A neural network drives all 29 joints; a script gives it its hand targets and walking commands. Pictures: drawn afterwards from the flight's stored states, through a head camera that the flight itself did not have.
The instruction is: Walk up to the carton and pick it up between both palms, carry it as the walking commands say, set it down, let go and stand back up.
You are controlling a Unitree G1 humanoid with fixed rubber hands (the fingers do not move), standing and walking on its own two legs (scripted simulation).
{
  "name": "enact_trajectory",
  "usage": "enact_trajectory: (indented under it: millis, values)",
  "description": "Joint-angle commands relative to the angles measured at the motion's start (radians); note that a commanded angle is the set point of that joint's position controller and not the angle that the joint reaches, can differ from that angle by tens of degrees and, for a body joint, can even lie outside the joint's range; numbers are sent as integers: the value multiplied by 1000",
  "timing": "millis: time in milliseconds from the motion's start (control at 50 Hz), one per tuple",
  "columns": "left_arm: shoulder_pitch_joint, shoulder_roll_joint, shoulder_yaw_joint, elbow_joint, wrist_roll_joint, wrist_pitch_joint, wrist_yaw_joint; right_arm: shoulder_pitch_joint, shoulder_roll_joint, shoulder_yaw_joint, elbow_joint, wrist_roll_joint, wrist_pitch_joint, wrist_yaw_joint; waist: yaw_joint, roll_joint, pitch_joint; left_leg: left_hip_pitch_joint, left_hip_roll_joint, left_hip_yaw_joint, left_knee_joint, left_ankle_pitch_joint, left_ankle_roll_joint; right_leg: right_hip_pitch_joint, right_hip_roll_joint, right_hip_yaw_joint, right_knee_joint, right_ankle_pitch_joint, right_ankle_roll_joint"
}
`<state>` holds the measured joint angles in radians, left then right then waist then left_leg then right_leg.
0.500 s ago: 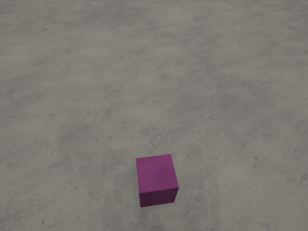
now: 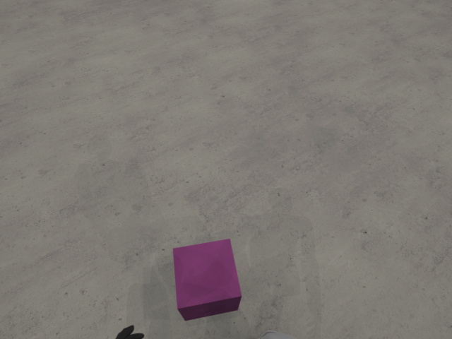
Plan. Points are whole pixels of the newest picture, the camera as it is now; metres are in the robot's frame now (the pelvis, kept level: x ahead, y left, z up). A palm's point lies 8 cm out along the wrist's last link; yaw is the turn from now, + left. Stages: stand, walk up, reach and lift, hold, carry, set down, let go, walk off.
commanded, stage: walk up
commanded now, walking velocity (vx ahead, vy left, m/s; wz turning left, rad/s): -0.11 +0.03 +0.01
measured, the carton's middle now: (206, 280) +0.39 +0.05 -0.63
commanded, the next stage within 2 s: none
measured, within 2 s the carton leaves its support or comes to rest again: neither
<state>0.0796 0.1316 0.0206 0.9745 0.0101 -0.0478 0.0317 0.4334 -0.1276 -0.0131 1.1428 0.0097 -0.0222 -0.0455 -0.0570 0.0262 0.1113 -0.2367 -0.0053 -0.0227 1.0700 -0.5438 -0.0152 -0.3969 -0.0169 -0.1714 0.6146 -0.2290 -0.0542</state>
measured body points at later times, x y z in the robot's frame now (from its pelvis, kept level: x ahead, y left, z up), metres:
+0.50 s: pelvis +0.03 +0.06 +0.01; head +0.08 +0.11 +0.45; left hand +0.07 +0.32 -0.17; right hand +0.12 -0.18 -0.11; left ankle +0.07 +0.14 -0.72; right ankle -0.01 -0.09 -0.62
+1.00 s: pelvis -0.07 +0.01 +0.01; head -0.01 -0.03 +0.45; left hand +0.02 +0.24 -0.13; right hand -0.03 -0.26 -0.16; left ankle -0.04 +0.14 -0.65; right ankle -0.09 -0.09 -0.72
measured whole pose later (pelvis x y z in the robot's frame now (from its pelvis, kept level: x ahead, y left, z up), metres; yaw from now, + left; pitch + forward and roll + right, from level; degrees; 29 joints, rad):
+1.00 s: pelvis -0.07 +0.01 +0.01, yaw -2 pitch -1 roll +2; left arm 0.15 0.16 0.03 0.94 0.01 0.05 0.02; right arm 0.17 -0.26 -0.07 0.96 -0.01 0.09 -0.01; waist -0.04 0.05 0.15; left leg -0.55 -0.03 -0.03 1.12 -0.43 -0.03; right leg -0.25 -0.02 -0.04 0.63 -0.37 -0.04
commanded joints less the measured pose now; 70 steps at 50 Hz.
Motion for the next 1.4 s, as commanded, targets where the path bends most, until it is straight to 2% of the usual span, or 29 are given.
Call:
enact_trajectory:
  millis: [0,60,140,220,240,260,280,300,320,340,360,420,500,660,760,780,800,820,880,920,960,980,1000,1060,1100,1120,1180,1240,1380]
  values:
    - [169,167,58,-1,4,44,40,39,-93,-36,-91,-33,32,11,38,-165,-90,-183,65,-11,-86,-52,-6,240,-367,244,-249,820,-109]
    - [155,210,69,-50,29,66,39,-12,-119,-52,-117,-44,93,30,55,-150,-146,-141,46,32,33,15,-16,136,-419,313,-297,530,-153]
    - [58,205,55,-72,21,85,15,-86,-119,-58,-187,-36,92,34,41,-204,-115,-18,24,67,-70,145,7,-110,-292,207,-362,-172,-107]
    - [2,279,86,-73,26,100,-3,-123,-154,-47,-196,-21,75,47,1,-295,-42,-34,36,73,-410,200,17,-9,-264,235,-253,-132,-43]
    - [61,269,80,-65,21,108,-4,-143,-168,-47,-190,-13,60,40,24,-235,-45,16,58,45,-546,229,14,-2,-220,219,-171,-8,-29]
    - [118,223,85,-83,3,110,-5,-120,-245,-69,-190,-10,49,30,13,94,-34,-29,230,-147,-701,402,65,13,-143,163,86,-69,25]
    - [176,138,63,-95,-1,108,-8,-117,-341,-77,-213,-19,35,26,40,370,-20,-51,476,-475,-804,911,155,-93,46,92,394,-437,93]
    - [193,164,69,-35,7,148,1,-84,-371,-79,-215,-30,16,13,31,252,-47,-65,553,-477,-804,1073,137,-102,-3,240,539,-437,100]
    - [209,139,52,-58,-13,137,-6,-174,-306,-84,-213,0,17,15,77,261,-45,-117,457,-317,-759,1085,197,-49,-5,239,616,-405,95]
    - [209,138,60,-44,-11,143,-8,-138,-301,-85,-234,10,10,12,58,213,-69,-74,417,-254,-754,1028,128,-57,-10,197,585,-318,100]
    - [158,163,56,-42,-10,143,-8,-196,-291,-93,-246,10,15,5,53,232,-40,-76,398,-262,-755,922,194,-98,4,189,663,-298,104]
    - [163,192,60,-29,2,138,-9,-297,-256,-80,-290,6,38,0,76,168,-89,-48,301,-113,-726,735,205,-70,17,170,661,-273,100]
    - [139,205,70,-58,8,137,-11,-156,-265,-80,-246,-3,26,-4,40,140,-204,167,302,-207,-690,760,158,-89,26,216,509,-275,105]
    - [119,172,56,-72,-7,137,-22,-79,-313,-96,-231,-9,34,-4,6,165,-275,286,405,-272,-596,1275,266,-95,16,243,407,-368,97]
    - [309,187,44,-31,-25,115,-30,-321,-327,-106,-304,-8,58,13,142,201,-339,-57,275,-83,-577,639,159,310,10,115,-68,-174,15]
    - [323,228,49,-23,-14,105,-29,-321,-249,-88,-323,-1,63,19,177,30,-329,-177,145,2,-441,445,95,396,-88,235,-263,-111,-20]
    - [314,337,86,-50,9,92,-22,-329,-152,-52,-376,-9,59,27,166,-361,-269,-417,-22,87,-210,-30,17,414,-380,616,-338,115,-98]
    - [217,368,88,-72,5,92,-12,-338,-156,-54,-356,-21,73,22,163,-432,-231,-363,-27,-13,-12,-74,-3,213,-430,602,-348,191,-159]
    - [47,267,54,-117,13,70,-6,-276,-219,-73,-281,-25,98,36,62,-188,-147,-304,-10,-58,148,99,-10,173,-328,414,-317,288,-126]
    - [-20,242,50,-125,4,70,4,-207,-235,-72,-218,-12,95,45,20,-295,-168,-275,-24,-15,158,134,-24,161,-250,317,-306,310,-130]
    - [99,290,71,-119,15,62,11,-233,-265,-103,-204,-21,101,47,72,-157,-119,-382,-25,-18,221,61,-36,272,-346,454,-285,294,-107]
    - [136,232,57,-102,-4,59,7,-189,-239,-78,-208,-26,86,47,61,-167,-186,-352,6,-44,90,171,-30,296,-280,356,-322,70,-106]
    - [111,230,50,-122,11,54,9,-223,-198,-59,-186,-49,95,52,42,-99,-53,-360,31,-70,33,121,-34,273,-328,388,-281,394,-73]
    - [174,156,34,-38,12,35,-3,-244,-99,-9,-195,-17,63,55,83,-289,-168,-104,3,22,-410,98,-6,345,-179,299,-342,253,-74]
    - [182,207,44,3,8,52,-6,-206,-121,-13,-143,-15,53,39,45,-238,-73,23,6,49,-663,187,2,298,-195,320,-272,284,-77]
    - [196,190,38,-6,-12,47,-8,-129,-163,-23,-117,-13,39,25,10,-141,-99,114,27,30,-751,286,-5,291,-196,334,-247,305,-59]
    - [248,71,-4,10,-11,26,-7,-113,-215,-33,-69,-18,18,20,68,165,-68,190,210,-165,-753,729,47,146,-67,213,-219,18,5]
    - [187,98,8,16,-15,24,-16,-183,-140,-15,-91,-11,23,16,56,72,3,35,104,-53,-772,385,31,271,-77,250,-320,100,-3]
    - [222,113,19,71,-9,34,-10,-119,-94,-3,-25,-9,10,11,68,2,54,18,100,-65,-808,326,19,227,-93,231,-300,48,16]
